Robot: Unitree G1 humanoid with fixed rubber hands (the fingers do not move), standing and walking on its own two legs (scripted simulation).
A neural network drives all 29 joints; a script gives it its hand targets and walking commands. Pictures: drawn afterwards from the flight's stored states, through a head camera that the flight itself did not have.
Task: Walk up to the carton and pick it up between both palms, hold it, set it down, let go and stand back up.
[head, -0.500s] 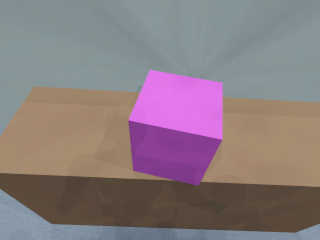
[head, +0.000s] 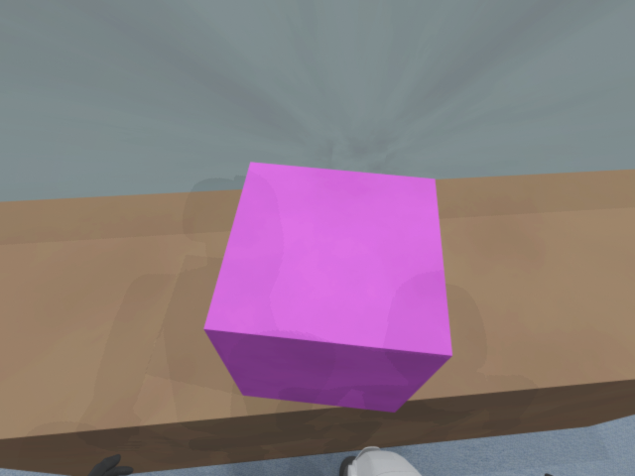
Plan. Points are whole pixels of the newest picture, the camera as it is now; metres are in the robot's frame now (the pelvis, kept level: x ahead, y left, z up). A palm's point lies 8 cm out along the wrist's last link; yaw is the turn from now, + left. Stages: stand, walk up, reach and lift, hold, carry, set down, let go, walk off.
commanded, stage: walk up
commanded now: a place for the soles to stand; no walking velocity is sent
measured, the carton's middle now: (329, 298) +0.33 -0.02 +0.01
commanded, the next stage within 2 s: none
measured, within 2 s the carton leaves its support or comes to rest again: neither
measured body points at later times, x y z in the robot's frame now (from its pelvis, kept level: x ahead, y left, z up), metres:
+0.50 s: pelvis -0.03 -0.02 -0.01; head +0.03 +0.04 +0.43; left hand +0.12 +0.31 -0.15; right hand +0.04 -0.37 -0.07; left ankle +0.00 +0.15 -0.72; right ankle -0.07 -0.19 -0.69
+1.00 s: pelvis -0.05 -0.06 +0.00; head -0.03 -0.07 +0.45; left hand +0.03 +0.27 -0.10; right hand +0.05 -0.36 -0.13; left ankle -0.01 +0.09 -0.71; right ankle -0.04 -0.18 -0.72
